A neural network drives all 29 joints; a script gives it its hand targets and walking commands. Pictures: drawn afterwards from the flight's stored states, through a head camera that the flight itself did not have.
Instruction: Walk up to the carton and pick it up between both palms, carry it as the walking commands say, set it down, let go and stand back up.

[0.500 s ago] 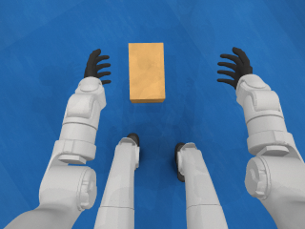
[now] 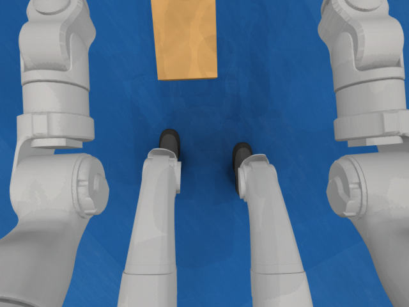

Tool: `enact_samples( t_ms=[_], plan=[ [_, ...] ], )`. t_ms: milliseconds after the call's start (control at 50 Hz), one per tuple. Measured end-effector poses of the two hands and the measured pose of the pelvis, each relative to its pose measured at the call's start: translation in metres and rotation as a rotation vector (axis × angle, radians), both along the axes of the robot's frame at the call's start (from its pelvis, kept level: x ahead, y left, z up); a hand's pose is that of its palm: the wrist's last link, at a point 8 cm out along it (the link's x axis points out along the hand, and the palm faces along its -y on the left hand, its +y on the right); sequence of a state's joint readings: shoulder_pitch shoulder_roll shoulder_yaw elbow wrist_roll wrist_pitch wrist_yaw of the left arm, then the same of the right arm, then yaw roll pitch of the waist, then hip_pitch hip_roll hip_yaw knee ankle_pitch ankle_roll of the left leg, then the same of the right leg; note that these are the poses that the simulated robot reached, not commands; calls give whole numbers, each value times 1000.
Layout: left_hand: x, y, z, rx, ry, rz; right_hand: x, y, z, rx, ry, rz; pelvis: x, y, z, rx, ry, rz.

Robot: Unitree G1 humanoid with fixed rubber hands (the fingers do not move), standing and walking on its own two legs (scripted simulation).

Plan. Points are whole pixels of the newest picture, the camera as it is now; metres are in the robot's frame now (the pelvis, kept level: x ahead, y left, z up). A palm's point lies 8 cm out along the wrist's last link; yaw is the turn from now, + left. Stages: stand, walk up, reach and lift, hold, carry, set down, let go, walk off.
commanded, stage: reach and lift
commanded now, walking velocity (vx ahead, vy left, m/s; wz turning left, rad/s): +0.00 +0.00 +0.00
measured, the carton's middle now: (186, 31) +0.56 +0.08 -0.57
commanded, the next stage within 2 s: none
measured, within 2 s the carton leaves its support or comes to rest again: neither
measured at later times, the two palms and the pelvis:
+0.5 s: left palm (93, 3) +0.54 +0.21 -0.24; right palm out of the picture +0.56 -0.12 -0.23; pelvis -0.02 +0.00 -0.08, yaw +1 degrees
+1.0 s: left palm (125, 22) +0.54 +0.21 -0.39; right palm (271, 17) +0.56 -0.12 -0.39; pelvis -0.02 +0.01 -0.21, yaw -1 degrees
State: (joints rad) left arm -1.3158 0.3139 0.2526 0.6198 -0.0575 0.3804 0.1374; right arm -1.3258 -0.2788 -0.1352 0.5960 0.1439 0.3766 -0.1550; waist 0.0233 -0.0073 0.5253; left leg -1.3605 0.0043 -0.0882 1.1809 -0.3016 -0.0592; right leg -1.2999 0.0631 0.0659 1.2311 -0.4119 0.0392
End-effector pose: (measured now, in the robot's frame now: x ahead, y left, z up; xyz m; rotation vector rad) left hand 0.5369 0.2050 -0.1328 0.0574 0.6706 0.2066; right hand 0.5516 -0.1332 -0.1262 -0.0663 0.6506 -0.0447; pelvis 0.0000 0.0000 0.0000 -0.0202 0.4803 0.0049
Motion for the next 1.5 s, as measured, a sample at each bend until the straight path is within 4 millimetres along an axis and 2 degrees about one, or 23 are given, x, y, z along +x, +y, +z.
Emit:
enact_samples(
  t_ms=[80,160,220,300,400,560,660,760,940,1160,1260,1500],
  plan=[
    [6,-2,-6,-12,-1,-4,13,6,2,1,-16,-1,1,-5,0,10,15,-6],
    [8,-4,-11,-21,-14,-12,16,10,-6,4,-18,-13,1,-7,-2,13,24,-4],
    [5,-3,-20,-29,-14,-14,12,12,-18,-2,-5,-18,0,-7,-5,13,29,0],
    [-1,1,-42,-36,4,-2,3,13,-43,-2,27,-35,-3,-6,-17,10,40,3],
    [-3,6,-73,-37,-14,20,0,12,-76,3,16,-57,-12,-2,-45,3,59,7],
    [1,8,-128,-45,-19,21,4,7,-127,-10,2,-73,-27,7,-108,-14,74,12],
    [2,4,-161,-45,-14,10,3,5,-161,-10,15,-64,-30,12,-142,-25,80,7],
    [5,0,-190,-44,-8,-3,4,8,-192,-5,20,-50,-30,15,-167,-27,96,3],
    [8,2,-243,-47,8,15,10,14,-245,-3,27,-23,-22,14,-201,-15,128,-7],
    [4,-1,-304,-49,25,11,8,12,-309,-5,59,-2,-10,8,-240,-2,149,-20],
    [3,6,-321,-11,53,10,5,11,-331,20,71,0,-5,6,-255,16,144,-38],
    [9,4,-357,-35,115,2,-3,11,-373,4,141,42,7,6,-281,38,132,-52]
  ],
)
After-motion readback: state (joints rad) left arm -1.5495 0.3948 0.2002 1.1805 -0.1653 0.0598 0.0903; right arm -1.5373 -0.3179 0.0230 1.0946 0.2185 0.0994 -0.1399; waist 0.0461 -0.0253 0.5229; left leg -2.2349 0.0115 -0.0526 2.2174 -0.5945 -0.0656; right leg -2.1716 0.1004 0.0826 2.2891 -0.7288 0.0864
